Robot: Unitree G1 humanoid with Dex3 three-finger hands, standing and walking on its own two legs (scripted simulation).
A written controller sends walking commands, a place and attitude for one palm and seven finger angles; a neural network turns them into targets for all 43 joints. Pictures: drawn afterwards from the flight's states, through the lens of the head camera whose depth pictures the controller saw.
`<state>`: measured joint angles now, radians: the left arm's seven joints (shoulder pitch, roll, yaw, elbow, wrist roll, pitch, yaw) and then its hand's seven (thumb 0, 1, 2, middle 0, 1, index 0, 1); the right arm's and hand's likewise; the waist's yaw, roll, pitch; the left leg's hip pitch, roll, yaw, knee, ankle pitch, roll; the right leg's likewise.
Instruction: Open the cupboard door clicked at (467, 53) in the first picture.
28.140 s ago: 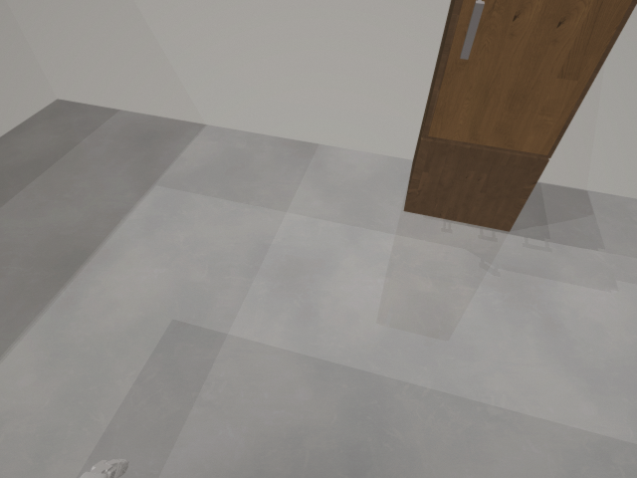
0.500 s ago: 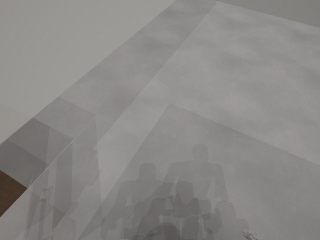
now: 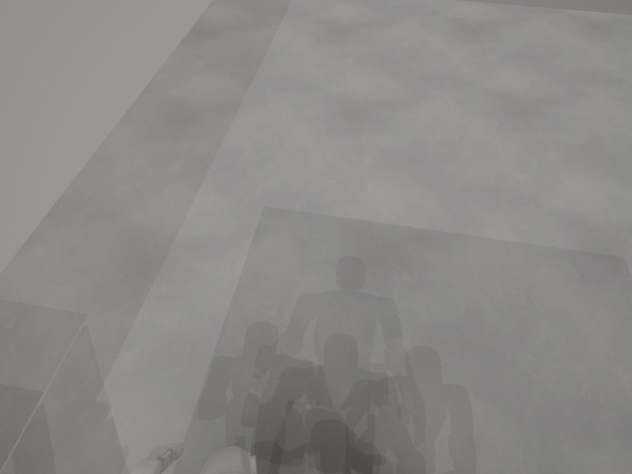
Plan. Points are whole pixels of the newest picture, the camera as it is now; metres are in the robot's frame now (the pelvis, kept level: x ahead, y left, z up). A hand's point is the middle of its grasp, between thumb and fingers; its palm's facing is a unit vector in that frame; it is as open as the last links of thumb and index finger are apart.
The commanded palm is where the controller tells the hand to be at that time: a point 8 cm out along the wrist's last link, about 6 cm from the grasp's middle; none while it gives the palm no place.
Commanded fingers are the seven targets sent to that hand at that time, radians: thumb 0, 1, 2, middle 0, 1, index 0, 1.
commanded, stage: walk to a spot facing it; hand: left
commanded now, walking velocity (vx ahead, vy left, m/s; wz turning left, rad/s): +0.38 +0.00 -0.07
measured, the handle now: out of the picture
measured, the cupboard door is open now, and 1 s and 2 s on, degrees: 42 42 42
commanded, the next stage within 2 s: turn to face it in 0.42 s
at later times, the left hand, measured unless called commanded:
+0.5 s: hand (206, 357) +0.31 +0.18 -0.16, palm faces -0.07 -0.98 -0.17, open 7.4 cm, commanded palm none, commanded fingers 0.00 0.90 0.90 -0.20 -0.30 -0.20 -0.30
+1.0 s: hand (228, 292) +0.45 +0.17 -0.19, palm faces +0.13 -0.97 -0.20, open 7.3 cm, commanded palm none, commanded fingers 0.00 0.90 0.90 -0.20 -0.30 -0.20 -0.30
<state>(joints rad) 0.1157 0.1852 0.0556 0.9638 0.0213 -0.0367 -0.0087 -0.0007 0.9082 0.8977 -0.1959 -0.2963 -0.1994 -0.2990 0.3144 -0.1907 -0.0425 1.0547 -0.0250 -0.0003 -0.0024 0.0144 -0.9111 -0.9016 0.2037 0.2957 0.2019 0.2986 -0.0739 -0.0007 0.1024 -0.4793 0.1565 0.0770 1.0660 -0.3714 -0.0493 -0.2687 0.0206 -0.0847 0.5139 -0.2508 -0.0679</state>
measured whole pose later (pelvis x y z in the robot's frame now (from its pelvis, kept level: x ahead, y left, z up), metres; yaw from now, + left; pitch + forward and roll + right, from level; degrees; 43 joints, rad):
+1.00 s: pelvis +0.39 -0.03 -0.01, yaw +7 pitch +2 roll -1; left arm 0.16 0.21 0.07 0.99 0.02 0.04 0.02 0.00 0.92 0.90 -0.20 -0.30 -0.20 -0.30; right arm 0.20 -0.18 -0.04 0.96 -0.03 0.01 -0.01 0.01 -0.92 -0.90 0.20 0.30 0.20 0.30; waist -0.04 -0.04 0.06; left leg -0.42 0.04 0.10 0.66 -0.28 0.04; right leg -0.41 -0.07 -0.10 1.06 -0.54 0.05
